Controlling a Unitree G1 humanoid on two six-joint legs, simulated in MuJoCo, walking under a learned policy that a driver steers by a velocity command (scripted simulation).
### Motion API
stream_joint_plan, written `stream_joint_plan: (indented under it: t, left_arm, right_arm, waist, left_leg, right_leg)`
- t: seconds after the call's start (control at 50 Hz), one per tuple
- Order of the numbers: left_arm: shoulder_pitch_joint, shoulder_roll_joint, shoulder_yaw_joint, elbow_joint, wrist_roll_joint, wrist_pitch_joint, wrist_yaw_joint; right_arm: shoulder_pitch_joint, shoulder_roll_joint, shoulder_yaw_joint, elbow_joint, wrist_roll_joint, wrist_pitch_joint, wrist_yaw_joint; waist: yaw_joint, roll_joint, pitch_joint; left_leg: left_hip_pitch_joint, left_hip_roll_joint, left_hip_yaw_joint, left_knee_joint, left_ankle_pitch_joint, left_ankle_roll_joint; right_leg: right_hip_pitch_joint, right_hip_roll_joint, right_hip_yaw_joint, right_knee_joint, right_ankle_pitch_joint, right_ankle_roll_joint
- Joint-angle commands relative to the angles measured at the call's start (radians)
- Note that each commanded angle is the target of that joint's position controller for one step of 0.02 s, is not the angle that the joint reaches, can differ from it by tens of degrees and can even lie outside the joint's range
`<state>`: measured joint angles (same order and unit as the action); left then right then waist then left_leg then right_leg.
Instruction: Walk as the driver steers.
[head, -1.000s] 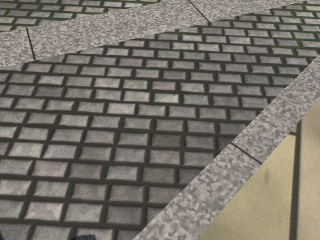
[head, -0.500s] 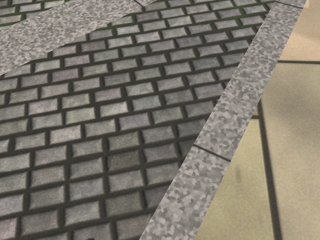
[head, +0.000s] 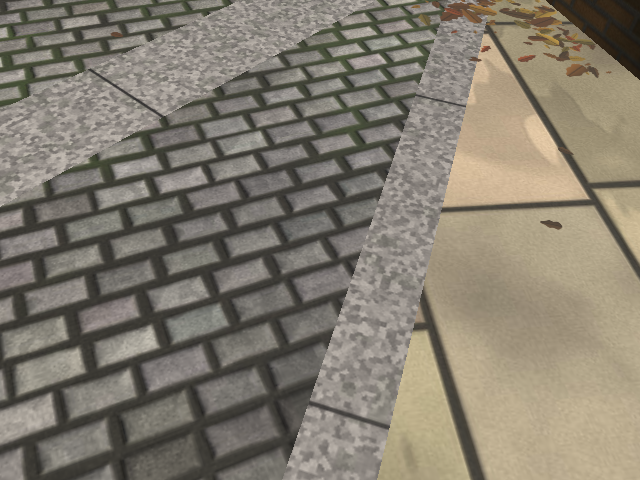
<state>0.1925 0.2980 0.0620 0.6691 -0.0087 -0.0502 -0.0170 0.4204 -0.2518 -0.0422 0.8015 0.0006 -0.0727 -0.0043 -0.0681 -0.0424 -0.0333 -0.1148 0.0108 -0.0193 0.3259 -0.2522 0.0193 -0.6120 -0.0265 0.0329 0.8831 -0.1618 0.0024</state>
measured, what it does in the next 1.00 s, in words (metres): walks ahead, turning left: right foot, then left foot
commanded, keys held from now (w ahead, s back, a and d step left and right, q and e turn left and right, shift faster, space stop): w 0.24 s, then w+q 0.34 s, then q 0.42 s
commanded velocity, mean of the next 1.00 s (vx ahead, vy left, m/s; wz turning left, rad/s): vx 0.38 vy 0.00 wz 0.30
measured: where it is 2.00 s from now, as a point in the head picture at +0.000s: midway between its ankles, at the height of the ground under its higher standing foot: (293, 476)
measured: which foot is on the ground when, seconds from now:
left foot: down 0.00-0.24, up 0.26-0.70, down 0.72-1.00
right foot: up 0.00-0.20, down 0.22-0.74, up 0.76-1.00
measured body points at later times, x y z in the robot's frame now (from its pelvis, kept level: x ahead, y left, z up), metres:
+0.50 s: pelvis +0.26 -0.06 +0.00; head +0.27 -0.06 +0.45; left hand +0.30 +0.22 -0.12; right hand +0.41 -0.32 -0.11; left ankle +0.36 +0.12 -0.67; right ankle +0.22 -0.15 -0.75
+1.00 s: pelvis +0.46 +0.01 -0.01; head +0.51 +0.05 +0.43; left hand +0.53 +0.33 -0.12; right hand +0.70 -0.21 -0.10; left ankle +0.51 +0.10 -0.75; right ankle +0.58 -0.15 -0.68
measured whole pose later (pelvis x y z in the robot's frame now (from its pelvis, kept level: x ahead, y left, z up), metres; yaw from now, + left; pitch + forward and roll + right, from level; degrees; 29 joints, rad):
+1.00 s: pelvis +0.46 +0.01 -0.01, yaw +21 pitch +3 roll -1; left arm 0.09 0.31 0.05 0.72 0.01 -0.02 0.04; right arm 0.19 -0.30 -0.07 0.63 0.00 0.00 0.00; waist -0.02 -0.02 0.08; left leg -0.40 -0.11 -0.09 0.45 -0.10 0.09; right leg -0.63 -0.04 0.11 1.01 -0.36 0.09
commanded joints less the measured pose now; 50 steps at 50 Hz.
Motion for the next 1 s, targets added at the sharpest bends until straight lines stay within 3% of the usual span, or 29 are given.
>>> stream_joint_plan:
  t: [0.02,0.1,0.14,0.18,0.2,0.22,0.24,0.26,0.28,0.3,0.32,0.34,0.38,0.44,0.52,0.6,0.66,0.7,0.72,0.74,0.76,0.78,0.8,0.82,0.84,0.88,0.9,0.94,1.0]
  left_arm:
    - [-0.18,0.002,-0.007,-0.109,-0.003,-0.026,-0.009]
    - [-0.257,0.011,-0.008,-0.125,-0.016,-0.035,-0.029]
    - [-0.267,0.027,-0.004,-0.134,-0.02,-0.041,-0.037]
    - [-0.196,0.06,0.011,-0.118,-0.016,-0.044,-0.036]
    - [-0.083,0.094,0.03,-0.082,-0.009,-0.042,-0.028]
    - [0.08,0.142,0.051,-0.04,-0.004,-0.039,-0.016]
    - [0.238,0.248,0.074,-0.018,0.021,-0.031,-0.005]
    - [0.27,0.214,0.064,0.004,0.007,-0.024,-0.008]
    - [0.212,0.148,0.042,0.005,0.003,-0.023,-0.004]
    - [0.15,0.112,0.03,0.001,0.003,-0.022,-0.001]
    - [0.09,0.084,0.02,0.004,0.008,-0.026,-0.003]
    - [0.048,0.058,0.013,0.006,0.016,-0.034,-0.006]
    - [0.011,0.049,0.017,0.021,0.02,-0.051,-0.008]
    - [0.013,0.069,0.027,0.056,0.024,-0.069,-0.003]
    - [0.02,0.094,0.031,0.084,0.019,-0.069,0.01]
    - [0.087,0.132,0.041,0.126,0.004,-0.048,0.021]
    - [0.083,0.168,0.05,0.129,-0.006,-0.011,0.04]
    - [0.063,0.185,0.055,0.116,-0.011,0.01,0.054]
    - [0.05,0.171,0.048,0.107,-0.014,0.011,0.058]
    - [0.113,0.085,0.02,0.083,0.028,0.003,0.052]
    - [0.235,0.027,-0.013,0.056,0.037,-0.018,0.029]
    - [0.148,0.146,0.014,0.072,0.014,-0.029,0.015]
    - [0.054,0.145,0.014,0.034,-0.012,-0.029,0.016]
    - [0.028,0.123,0.011,0.037,-0.001,-0.021,0.029]
    - [0.022,0.131,0.016,0.037,0.011,-0.006,0.042]
    - [0.059,0.124,0.019,0.041,0.015,0.021,0.048]
    - [0.074,0.108,0.015,0.048,0.019,0.026,0.051]
    - [0.058,0.092,0.01,0.044,0.024,0.032,0.06]
    - [0.003,0.089,0.009,0.03,0.021,0.042,0.063]
  right_arm:
    - [-0.018,-0.165,-0.038,-0.047,0.008,-0.009,-0.004]
    - [0.036,-0.199,-0.045,-0.015,0.018,0.002,0.0]
    - [0.044,-0.21,-0.049,-0.002,0.025,0.01,-0.001]
    - [0.024,-0.229,-0.055,0.004,0.029,0.019,-0.005]
    - [0.017,-0.223,-0.053,0.004,0.032,0.021,-0.008]
    - [0.006,-0.199,-0.042,-0.008,0.021,0.018,-0.01]
    - [0.057,-0.102,-0.009,-0.052,-0.001,0.002,-0.008]
    - [0.084,-0.079,0.002,-0.042,0.015,-0.019,-0.006]
    - [-0.001,-0.179,-0.029,-0.053,0.045,-0.03,0.0]
    - [-0.073,-0.185,-0.03,-0.069,0.053,-0.031,0.003]
    - [-0.104,-0.168,-0.03,-0.07,0.039,-0.027,0.002]
    - [-0.102,-0.158,-0.035,-0.064,0.027,-0.015,0.0]
    - [-0.059,-0.108,-0.03,-0.043,0.029,0.012,0.002]
    - [-0.104,-0.094,-0.031,-0.064,0.024,0.028,-0.003]
    - [-0.225,-0.076,-0.021,-0.101,0.019,0.015,0.019]
    - [-0.362,-0.062,-0.01,-0.167,0.017,0.014,0.047]
    - [-0.356,-0.096,-0.027,-0.207,0.005,0.013,0.069]
    - [-0.192,-0.155,-0.06,-0.179,0.005,0.017,0.071]
    - [-0.065,-0.205,-0.086,-0.153,0.004,0.018,0.056]
    - [-0.017,-0.294,-0.103,-0.151,0.002,0.028,0.029]
    - [-0.085,-0.352,-0.099,-0.209,-0.016,0.022,0.03]
    - [-0.079,-0.275,-0.088,-0.233,-0.011,0.03,0.035]
    - [-0.138,-0.234,-0.074,-0.236,-0.003,0.03,0.035]
    - [-0.185,-0.203,-0.068,-0.23,0.012,0.034,0.032]
    - [-0.221,-0.183,-0.062,-0.237,0.014,0.04,0.024]
    - [-0.258,-0.189,-0.064,-0.25,-0.009,0.046,0.02]
    - [-0.265,-0.197,-0.067,-0.25,-0.013,0.047,0.016]
    - [-0.257,-0.211,-0.072,-0.245,-0.008,0.051,0.004]
    - [-0.262,-0.218,-0.075,-0.249,0.004,0.073,-0.017]
  waist:
    - [-0.021,0.182,0.088]
    - [-0.048,0.18,0.109]
    - [-0.035,0.186,0.118]
    - [0.027,0.192,0.08]
    - [0.088,0.17,0.006]
    - [0.166,0.141,-0.111]
    - [0.191,-0.08,-0.3]
    - [0.186,-0.246,-0.393]
    - [0.191,-0.146,-0.221]
    - [0.168,-0.096,-0.111]
    - [0.135,-0.041,-0.033]
    - [0.101,-0.057,0.006]
    - [0.06,-0.069,0.031]
    - [0.048,-0.026,0.074]
    - [0.081,-0.006,0.102]
    - [0.13,0.027,0.148]
    - [0.102,-0.013,0.093]
    - [0.015,-0.039,-0.017]
    - [-0.059,-0.004,-0.082]
    - [-0.028,0.206,-0.187]
    - [0.068,0.34,-0.387]
    - [-0.027,0.13,-0.465]
    - [-0.011,0.1,-0.32]
    - [0.027,0.012,-0.181]
    - [0.053,0.032,-0.121]
    - [0.099,0.087,-0.088]
    - [0.108,0.097,-0.093]
    - [0.105,0.103,-0.112]
    - [0.088,0.123,-0.13]
  left_leg:
    - [0.027,0.177,-0.14,-0.172,0.13,0.149]
    - [0.04,0.208,-0.128,-0.148,0.176,0.153]
    - [0.078,0.241,-0.146,-0.126,0.225,0.148]
    - [0.104,0.248,-0.127,-0.046,0.444,0.127]
    - [0.087,0.21,-0.078,0.083,0.616,0.104]
    - [-0.03,0.166,-0.034,0.288,0.602,0.071]
    - [-0.397,0.053,0.032,0.686,0.239,0.002]
    - [-0.578,-0.035,-0.071,0.899,-0.311,-0.014]
    - [-0.675,0.024,-0.111,0.978,-0.273,-0.003]
    - [-0.678,0.068,-0.083,0.958,-0.186,0.008]
    - [-0.646,0.098,-0.069,0.901,-0.115,0.004]
    - [-0.598,0.123,-0.076,0.855,-0.063,0.001]
    - [-0.521,0.13,-0.08,0.834,-0.01,-0.011]
    - [-0.574,0.124,-0.106,0.758,0.092,-0.031]
    - [-0.54,0.103,-0.052,0.49,0.327,-0.02]
    - [-0.568,0.087,0.001,0.327,0.346,0.012]
    - [-0.496,0.023,0.074,0.283,0.232,0.043]
    - [-0.29,-0.053,0.112,0.262,0.177,0.08]
    - [-0.087,-0.072,0.087,0.176,0.298,0.115]
    - [0.204,0.124,-0.174,0.222,0.708,0.186]
    - [0.494,0.395,-0.692,0.18,0.87,0.444]
    - [0.457,0.348,-0.622,0.129,0.752,0.404]
    - [0.333,0.297,-0.486,0.109,0.662,0.351]
    - [0.17,0.239,-0.396,0.079,0.595,0.3]
    - [0.043,0.213,-0.355,0.052,0.563,0.283]
    - [-0.126,0.17,-0.318,0.007,0.55,0.273]
    - [-0.164,0.158,-0.293,0.006,0.583,0.273]
    - [-0.177,0.142,-0.276,0.02,0.609,0.268]
    - [-0.178,0.117,-0.303,0.024,0.387,0.234]
  right_leg:
    - [-0.072,-0.007,-0.035,-0.16,0.108,0.019]
    - [0.021,0.012,-0.055,-0.307,0.125,0.008]
    - [0.046,0.014,-0.051,-0.352,0.088,-0.02]
    - [0.175,0.037,-0.067,-0.401,0.062,-0.059]
    - [0.346,0.059,-0.084,-0.433,0.074,-0.089]
    - [0.606,-0.001,-0.029,-0.406,0.091,-0.129]
    - [1.025,-0.278,0.349,-0.38,0.052,-0.257]
    - [1.077,-0.39,0.676,-0.541,-0.134,-0.341]
    - [0.947,-0.354,0.567,-0.574,-0.208,-0.293]
    - [0.811,-0.313,0.422,-0.593,-0.175,-0.255]
    - [0.68,-0.267,0.327,-0.634,-0.1,-0.236]
    - [0.588,-0.233,0.252,-0.667,-0.034,-0.219]
    - [0.481,-0.212,0.154,-0.726,0.057,-0.216]
    - [0.451,-0.214,0.041,-0.761,0.202,-0.218]
    - [0.459,-0.176,-0.103,-0.777,0.258,-0.18]
    - [0.583,-0.217,-0.156,-0.745,0.338,-0.163]
    - [0.676,-0.228,-0.195,-0.578,0.712,-0.122]
    - [0.671,-0.201,-0.211,-0.332,0.892,-0.085]
    - [0.576,-0.153,-0.227,-0.117,0.786,-0.043]
    - [0.315,-0.059,-0.23,0.217,0.137,0.017]
    - [-0.007,0.124,-0.056,0.578,-0.559,0.069]
    - [-0.023,0.059,0.101,0.604,-0.495,0.05]
    - [-0.062,0.023,0.081,0.547,-0.412,0.032]
    - [-0.073,-0.015,0.059,0.458,-0.349,0.037]
    - [-0.036,-0.036,0.058,0.393,-0.308,0.043]
    - [0.074,-0.03,0.048,0.325,-0.268,0.055]
    - [0.098,-0.023,0.04,0.283,-0.256,0.066]
    - [0.097,-0.007,0.041,0.192,-0.218,0.086]
    - [0.094,0.005,0.06,0.082,-0.131,0.101]
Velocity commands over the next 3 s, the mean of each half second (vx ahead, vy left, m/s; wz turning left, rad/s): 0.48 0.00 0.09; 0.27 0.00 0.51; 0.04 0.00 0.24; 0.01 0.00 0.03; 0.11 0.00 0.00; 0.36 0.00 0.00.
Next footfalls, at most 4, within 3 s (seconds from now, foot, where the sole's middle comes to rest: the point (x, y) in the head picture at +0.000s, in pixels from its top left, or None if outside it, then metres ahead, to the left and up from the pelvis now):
0.22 right None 0.26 -0.15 -0.79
0.72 left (240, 471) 0.55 0.11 -0.79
1.20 right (335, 424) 0.65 -0.10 -0.79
1.46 left None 0.50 0.13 -0.79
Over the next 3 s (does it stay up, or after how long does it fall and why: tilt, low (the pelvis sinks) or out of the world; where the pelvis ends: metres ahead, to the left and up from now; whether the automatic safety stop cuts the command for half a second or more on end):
stays up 0.77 0.14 -0.03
